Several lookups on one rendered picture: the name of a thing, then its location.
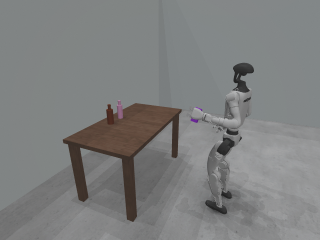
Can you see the robot right upper arm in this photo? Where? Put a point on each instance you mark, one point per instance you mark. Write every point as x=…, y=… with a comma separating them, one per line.
x=249, y=111

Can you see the left robot thigh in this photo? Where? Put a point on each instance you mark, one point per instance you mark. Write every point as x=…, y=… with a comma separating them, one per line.
x=220, y=149

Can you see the table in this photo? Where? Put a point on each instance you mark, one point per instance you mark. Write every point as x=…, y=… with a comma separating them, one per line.
x=124, y=139

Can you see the left robot hand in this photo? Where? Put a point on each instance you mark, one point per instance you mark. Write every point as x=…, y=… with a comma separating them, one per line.
x=196, y=114

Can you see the robot left upper arm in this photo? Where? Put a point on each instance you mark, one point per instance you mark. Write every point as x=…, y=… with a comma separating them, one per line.
x=232, y=100

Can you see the robot left forearm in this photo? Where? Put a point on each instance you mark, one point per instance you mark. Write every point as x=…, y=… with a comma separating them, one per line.
x=224, y=123

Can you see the sponge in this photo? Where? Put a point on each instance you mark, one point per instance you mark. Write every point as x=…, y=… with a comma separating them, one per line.
x=194, y=120

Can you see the right robot hand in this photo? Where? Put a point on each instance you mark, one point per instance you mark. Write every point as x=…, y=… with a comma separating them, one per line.
x=219, y=128

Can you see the right robot thigh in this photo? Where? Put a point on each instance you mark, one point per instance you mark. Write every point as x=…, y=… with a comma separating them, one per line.
x=224, y=163

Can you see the robot thigh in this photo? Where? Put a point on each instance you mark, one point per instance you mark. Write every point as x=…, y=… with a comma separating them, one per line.
x=224, y=163
x=220, y=149

